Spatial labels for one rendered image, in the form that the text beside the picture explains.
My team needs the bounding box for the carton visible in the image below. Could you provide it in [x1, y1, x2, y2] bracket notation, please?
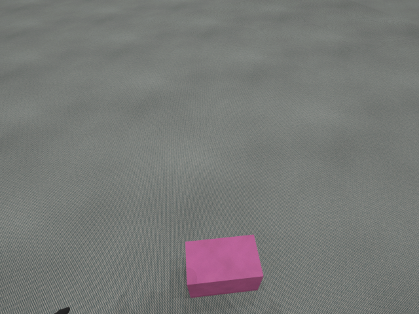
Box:
[185, 235, 263, 298]

